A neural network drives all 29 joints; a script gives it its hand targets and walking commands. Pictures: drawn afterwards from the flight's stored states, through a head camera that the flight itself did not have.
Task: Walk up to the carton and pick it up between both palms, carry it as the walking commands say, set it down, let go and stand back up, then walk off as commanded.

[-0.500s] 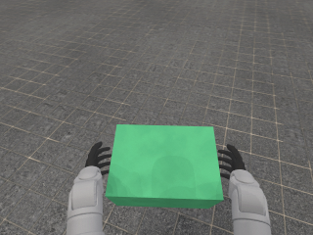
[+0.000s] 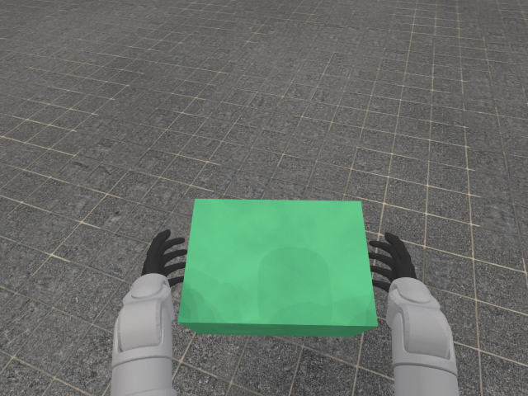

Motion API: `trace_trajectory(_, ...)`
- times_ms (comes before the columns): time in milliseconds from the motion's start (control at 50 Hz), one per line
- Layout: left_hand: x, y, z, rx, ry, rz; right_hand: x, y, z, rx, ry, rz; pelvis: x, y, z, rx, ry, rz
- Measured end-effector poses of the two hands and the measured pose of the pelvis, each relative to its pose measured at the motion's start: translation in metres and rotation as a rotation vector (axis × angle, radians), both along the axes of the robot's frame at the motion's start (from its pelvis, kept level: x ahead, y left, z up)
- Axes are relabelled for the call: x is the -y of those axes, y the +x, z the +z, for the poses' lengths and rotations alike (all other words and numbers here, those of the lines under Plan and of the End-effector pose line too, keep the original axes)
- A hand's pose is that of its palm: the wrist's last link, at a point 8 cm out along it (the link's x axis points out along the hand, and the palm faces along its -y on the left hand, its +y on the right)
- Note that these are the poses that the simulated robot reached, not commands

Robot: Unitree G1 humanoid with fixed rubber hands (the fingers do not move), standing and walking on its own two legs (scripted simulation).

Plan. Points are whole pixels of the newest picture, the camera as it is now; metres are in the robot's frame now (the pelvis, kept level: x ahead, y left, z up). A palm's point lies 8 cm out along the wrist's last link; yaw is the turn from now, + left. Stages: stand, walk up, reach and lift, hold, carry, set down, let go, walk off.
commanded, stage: hold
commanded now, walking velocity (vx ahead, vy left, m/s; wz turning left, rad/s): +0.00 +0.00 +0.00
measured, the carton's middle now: (276, 270) +0.34 +0.00 -0.05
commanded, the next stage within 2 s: set down in 0.88 s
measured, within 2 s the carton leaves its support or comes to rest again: neither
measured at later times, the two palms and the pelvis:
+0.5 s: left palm (172, 238) +0.33 +0.17 +0.06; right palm (409, 243) +0.32 -0.20 +0.06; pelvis +0.03 -0.02 +0.01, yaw +1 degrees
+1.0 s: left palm (179, 253) +0.31 +0.15 +0.06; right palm (423, 261) +0.29 -0.21 +0.06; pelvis +0.03 -0.03 +0.02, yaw +2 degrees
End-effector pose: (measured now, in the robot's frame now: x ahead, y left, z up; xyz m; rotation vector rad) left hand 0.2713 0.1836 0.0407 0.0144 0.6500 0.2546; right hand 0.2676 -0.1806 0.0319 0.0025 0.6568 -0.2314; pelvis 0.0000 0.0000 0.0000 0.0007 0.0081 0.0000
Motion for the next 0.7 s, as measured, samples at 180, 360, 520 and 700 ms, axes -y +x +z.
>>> trace_trajectory(180, 0.015, 0.013, 0.014, 0.015, 0.017, -0.023, 0.015, 0.013, 0.013, 0.017, -0.037, 0.033, 0.009, -0.001, 0.006, 0.072, -0.004, 0.113)
trace_trajectory(360, 0.030, 0.044, 0.033, 0.020, 0.048, -0.066, 0.030, 0.032, 0.028, 0.018, -0.054, 0.018, 0.019, 0.001, 0.007, 0.113, 0.004, 0.030)
trace_trajectory(520, 0.016, 0.061, 0.020, -0.024, 0.022, -0.060, 0.016, 0.053, 0.030, -0.031, -0.107, 0.051, 0.022, 0.031, 0.011, 0.103, -0.008, 0.012)
trace_trajectory(700, 0.010, 0.046, 0.013, -0.032, 0.048, -0.014, 0.011, 0.053, 0.005, -0.030, -0.002, 0.062, 0.006, 0.058, 0.016, 0.100, -0.004, 0.033)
